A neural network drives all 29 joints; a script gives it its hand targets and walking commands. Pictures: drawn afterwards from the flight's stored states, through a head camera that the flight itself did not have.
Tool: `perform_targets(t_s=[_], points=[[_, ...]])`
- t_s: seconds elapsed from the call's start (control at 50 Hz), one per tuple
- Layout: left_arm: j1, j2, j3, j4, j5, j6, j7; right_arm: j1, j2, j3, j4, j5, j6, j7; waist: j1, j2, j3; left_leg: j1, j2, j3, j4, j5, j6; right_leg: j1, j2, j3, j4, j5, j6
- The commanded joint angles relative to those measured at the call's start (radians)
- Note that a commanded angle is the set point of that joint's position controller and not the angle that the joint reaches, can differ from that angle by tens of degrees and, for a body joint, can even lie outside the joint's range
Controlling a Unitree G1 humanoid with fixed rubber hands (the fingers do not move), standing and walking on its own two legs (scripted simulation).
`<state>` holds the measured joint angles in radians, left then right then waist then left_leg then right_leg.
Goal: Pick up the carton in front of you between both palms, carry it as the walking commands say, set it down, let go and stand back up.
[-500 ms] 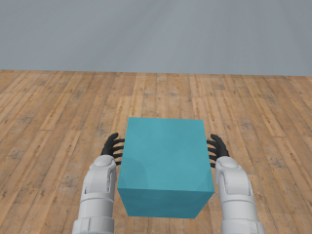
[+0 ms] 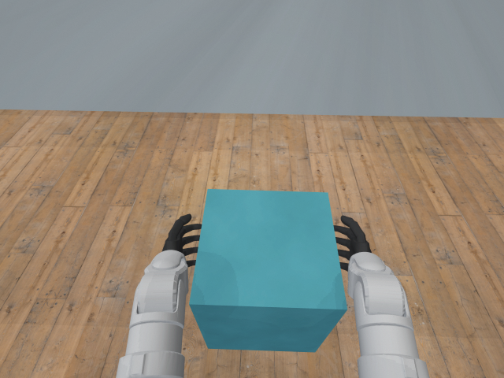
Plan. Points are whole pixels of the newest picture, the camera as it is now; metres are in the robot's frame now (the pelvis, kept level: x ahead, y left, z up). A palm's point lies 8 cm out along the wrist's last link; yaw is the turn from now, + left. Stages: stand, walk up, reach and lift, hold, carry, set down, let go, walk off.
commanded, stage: hold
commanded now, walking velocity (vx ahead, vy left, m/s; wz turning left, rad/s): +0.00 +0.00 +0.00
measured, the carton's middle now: (264, 275) +0.31 +0.00 -0.04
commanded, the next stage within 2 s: set down in 0.88 s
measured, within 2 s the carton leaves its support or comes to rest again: neither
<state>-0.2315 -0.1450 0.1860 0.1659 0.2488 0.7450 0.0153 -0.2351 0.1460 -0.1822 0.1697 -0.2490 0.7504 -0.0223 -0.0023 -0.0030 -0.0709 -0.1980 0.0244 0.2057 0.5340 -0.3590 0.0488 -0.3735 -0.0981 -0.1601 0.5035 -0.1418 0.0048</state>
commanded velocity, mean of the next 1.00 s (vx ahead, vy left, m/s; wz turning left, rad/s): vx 0.00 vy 0.00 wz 0.00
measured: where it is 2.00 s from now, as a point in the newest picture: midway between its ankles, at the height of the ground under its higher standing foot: outside the picture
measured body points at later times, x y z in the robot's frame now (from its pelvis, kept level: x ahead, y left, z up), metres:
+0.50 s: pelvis -0.01 -0.05 +0.01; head -0.04 -0.07 +0.46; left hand +0.26 +0.16 +0.05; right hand +0.32 -0.13 +0.04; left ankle -0.04 +0.08 -0.73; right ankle +0.07 -0.16 -0.73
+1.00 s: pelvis +0.00 -0.06 +0.01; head -0.04 -0.08 +0.46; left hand +0.27 +0.16 +0.05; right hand +0.33 -0.14 +0.05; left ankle -0.04 +0.08 -0.73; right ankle +0.07 -0.16 -0.73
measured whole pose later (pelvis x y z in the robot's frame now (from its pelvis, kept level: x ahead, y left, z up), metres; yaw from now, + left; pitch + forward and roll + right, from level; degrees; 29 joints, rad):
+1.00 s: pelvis +0.00 -0.06 +0.01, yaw +13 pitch -8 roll +0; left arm -0.37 -0.18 0.35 0.39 0.34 0.68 -0.03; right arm -0.36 0.18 -0.30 0.35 -0.35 0.72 0.00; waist -0.02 0.03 0.03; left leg -0.03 -0.01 -0.12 0.42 -0.26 -0.02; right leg -0.11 0.03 0.03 0.40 -0.15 -0.01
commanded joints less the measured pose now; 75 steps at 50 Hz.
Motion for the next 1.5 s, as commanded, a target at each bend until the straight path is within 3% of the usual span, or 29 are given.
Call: perform_targets(t_s=[0.0,0.1,0.18,0.34,0.38,0.4,0.42,0.56,0.58,0.62,0.64,0.66,0.7,0.72,0.84,0.86,0.88,0.9,1.0,1.04,1.06,1.08,1.14,1.16,1.24,1.38,1.4,1.46,1.48], points=[[-0.4,-0.914,-0.505,0.008,-0.244,-0.047,-0.232,-0.306,0.898,0.52,-0.024,0.234,-0.032,0.227,-0.019,0.111,-0.11,-0.059,-0.051,-0.331,-0.225,0.46,-0.014,0.475,0.191,0.212,-0.065,0.27,-0.051],[-0.358,-0.846,-0.48,0.002,-0.187,-0.116,-0.193,-0.438,0.897,0.61,-0.143,0.285,-0.091,0.234,0.056,0.054,-0.194,0.158,-0.055,-0.345,-0.191,0.664,-0.032,0.415,0.196,0.244,-0.091,0.359,-0.008],[-0.449,-0.876,-0.539,0.003,-0.238,-0.109,-0.212,-0.436,0.887,0.589,-0.118,0.267,-0.079,0.222,0.002,-0.009,-0.192,0.143,-0.062,-0.314,-0.208,0.487,-0.037,0.432,0.216,0.228,-0.11,0.24,0.003],[-0.582,-0.926,-0.509,0.071,-0.236,-0.078,-0.269,-0.462,0.946,0.475,0.038,0.19,-0.069,0.242,-0.068,0.047,-0.1,0.073,-0.087,-0.302,-0.227,0.274,-0.057,0.418,0.198,0.23,-0.145,0.101,-0.018],[-0.569,-0.933,-0.488,0.08,-0.214,-0.087,-0.269,-0.505,0.957,0.496,0.064,0.208,-0.066,0.25,0.003,0.065,-0.118,0.007,-0.091,-0.304,-0.238,0.272,-0.049,0.504,0.191,0.236,-0.14,0.11,-0.012],[-0.59,-0.915,-0.487,0.07,-0.236,-0.088,-0.268,-0.473,0.978,0.492,0.072,0.193,-0.061,0.258,-0.018,-0.015,-0.123,0.046,-0.096,-0.302,-0.245,0.298,-0.039,0.478,0.198,0.232,-0.139,0.153,0.004],[-0.572,-0.928,-0.481,0.089,-0.231,-0.083,-0.274,-0.481,0.961,0.521,0.051,0.213,-0.062,0.256,-0.017,0.036,-0.143,0.013,-0.103,-0.291,-0.225,0.253,-0.046,0.529,0.181,0.238,-0.146,0.123,0.0],[-0.563,-0.915,-0.367,0.18,-0.169,-0.089,-0.287,-0.561,0.97,0.478,0.111,0.193,-0.048,0.268,0.036,-0.039,-0.106,-0.083,-0.1,-0.295,-0.243,0.092,-0.01,0.58,0.154,0.255,-0.157,0.007,0.014],[-0.597,-0.93,-0.39,0.199,-0.201,-0.093,-0.293,-0.56,0.977,0.496,0.081,0.216,-0.052,0.262,-0.009,-0.03,-0.073,-0.104,-0.098,-0.281,-0.234,0.078,-0.007,0.572,0.151,0.262,-0.161,0.018,0.011],[-0.606,-0.927,-0.384,0.156,-0.178,-0.106,-0.295,-0.554,0.988,0.493,0.109,0.209,-0.057,0.269,0.035,-0.032,-0.095,-0.079,-0.099,-0.291,-0.227,0.111,-0.006,0.56,0.146,0.262,-0.168,0.025,0.016],[-0.618,-0.939,-0.395,0.191,-0.189,-0.096,-0.294,-0.587,0.983,0.494,0.07,0.209,-0.064,0.265,-0.009,-0.009,-0.116,-0.032,-0.116,-0.279,-0.22,0.135,-0.015,0.537,0.145,0.265,-0.165,0.078,0.019],[-0.595,-0.946,-0.353,0.212,-0.178,-0.098,-0.294,-0.589,0.963,0.486,0.115,0.192,-0.052,0.266,0.023,-0.035,-0.143,-0.023,-0.104,-0.291,-0.232,0.123,-0.011,0.548,0.145,0.261,-0.165,0.041,0.021],[-0.64,-0.917,-0.393,0.181,-0.178,-0.092,-0.298,-0.548,0.997,0.451,0.134,0.195,-0.057,0.269,-0.011,-0.049,-0.089,-0.077,-0.104,-0.286,-0.22,0.064,-0.01,0.541,0.145,0.273,-0.182,-0.044,0.01],[-0.624,-0.937,-0.377,0.194,-0.165,-0.095,-0.296,-0.595,0.983,0.444,0.159,0.203,-0.056,0.275,0.033,-0.007,-0.106,-0.058,-0.108,-0.284,-0.224,0.077,-0.016,0.552,0.137,0.271,-0.184,-0.056,0.02],[-0.66,-0.967,-0.367,0.214,-0.183,-0.1,-0.299,-0.604,0.992,0.463,0.137,0.189,-0.059,0.274,-0.017,0.013,-0.134,-0.054,-0.1,-0.285,-0.219,0.051,-0.019,0.541,0.129,0.273,-0.168,-0.041,0.019],[-0.653,-0.98,-0.403,0.177,-0.192,-0.108,-0.297,-0.6,1.02,0.478,0.148,0.206,-0.063,0.279,0.01,-0.026,-0.144,-0.032,-0.103,-0.292,-0.222,0.106,-0.017,0.532,0.136,0.271,-0.163,0.018,0.023],[-0.663,-0.958,-0.415,0.153,-0.191,-0.102,-0.298,-0.594,1.0,0.455,0.142,0.186,-0.059,0.278,-0.029,-0.041,-0.147,-0.007,-0.098,-0.285,-0.228,0.12,-0.023,0.502,0.145,0.258,-0.178,0.014,0.02],[-0.663,-0.973,-0.415,0.135,-0.196,-0.1,-0.298,-0.581,1.006,0.458,0.131,0.196,-0.064,0.273,-0.008,0.012,-0.119,-0.047,-0.112,-0.291,-0.225,0.124,-0.026,0.526,0.14,0.262,-0.172,0.042,0.009],[-0.811,-0.971,-0.291,0.288,-0.135,-0.125,-0.285,-0.758,0.93,0.302,0.246,0.105,-0.098,0.288,-0.061,-0.013,-0.05,-0.111,-0.089,-0.289,-0.192,-0.025,-0.028,0.462,0.153,0.244,-0.133,-0.147,-0.01],[-0.792,-0.97,-0.233,0.367,-0.109,-0.15,-0.273,-0.778,0.902,0.292,0.274,0.092,-0.117,0.285,-0.035,-0.022,-0.065,-0.13,-0.09,-0.304,-0.2,-0.055,-0.019,0.469,0.164,0.224,-0.099,-0.147,-0.005],[-0.838,-0.955,-0.193,0.415,-0.067,-0.149,-0.262,-0.795,0.874,0.224,0.354,0.064,-0.124,0.28,-0.043,0.048,-0.011,-0.169,-0.09,-0.299,-0.203,-0.068,-0.023,0.435,0.164,0.221,-0.088,-0.134,-0.014],[-0.825,-0.925,-0.128,0.443,-0.038,-0.173,-0.251,-0.831,0.885,0.202,0.326,0.057,-0.149,0.283,-0.006,-0.004,-0.004,-0.189,-0.097,-0.301,-0.185,-0.055,-0.014,0.393,0.175,0.203,-0.059,-0.118,-0.006],[-0.796,-0.866,-0.067,0.434,0.032,-0.22,-0.203,-0.755,0.76,0.034,0.445,-0.05,-0.192,0.265,-0.055,-0.003,-0.033,-0.202,-0.096,-0.313,-0.134,0.083,-0.045,0.355,0.183,0.202,-0.031,0.02,-0.024],[-0.765,-0.834,-0.022,0.477,0.048,-0.24,-0.2,-0.742,0.77,0.048,0.421,-0.04,-0.222,0.252,-0.044,0.055,-0.03,-0.213,-0.106,-0.298,-0.122,0.147,-0.039,0.306,0.176,0.211,-0.009,0.099,-0.017],[-0.702,-0.763,0.016,0.478,0.076,-0.36,-0.171,-0.66,0.656,-0.003,0.453,-0.107,-0.343,0.248,-0.04,0.029,-0.087,-0.303,-0.125,-0.287,-0.027,0.241,-0.057,0.153,0.196,0.195,0.055,0.164,-0.022],[-0.776,-0.845,-0.217,0.465,-0.04,-0.605,-0.129,-0.778,0.653,0.165,0.398,-0.03,-0.582,0.269,-0.079,0.015,-0.511,-0.431,-0.147,-0.277,0.203,0.429,-0.095,-0.046,0.23,0.169,0.294,0.317,0.0],[-0.859,-0.845,-0.278,0.413,-0.071,-0.62,-0.119,-0.783,0.697,0.183,0.419,0.002,-0.598,0.274,-0.124,0.06,-0.567,-0.41,-0.147,-0.277,0.249,0.467,-0.103,-0.126,0.226,0.173,0.325,0.316,0.003],[-0.838,-0.92,-0.389,0.354,-0.123,-0.663,-0.093,-0.869,0.695,0.336,0.336,0.094,-0.637,0.266,-0.089,0.04,-0.929,-0.452,-0.154,-0.284,0.354,0.678,-0.104,-0.094,0.222,0.179,0.431,0.531,0.018],[-0.891,-0.881,-0.445,0.318,-0.136,-0.665,-0.091,-0.863,0.72,0.361,0.274,0.118,-0.642,0.259,-0.119,-0.009,-1.067,-0.515,-0.173,-0.264,0.396,0.598,-0.107,-0.014,0.212,0.184,0.481,0.608,0.02]])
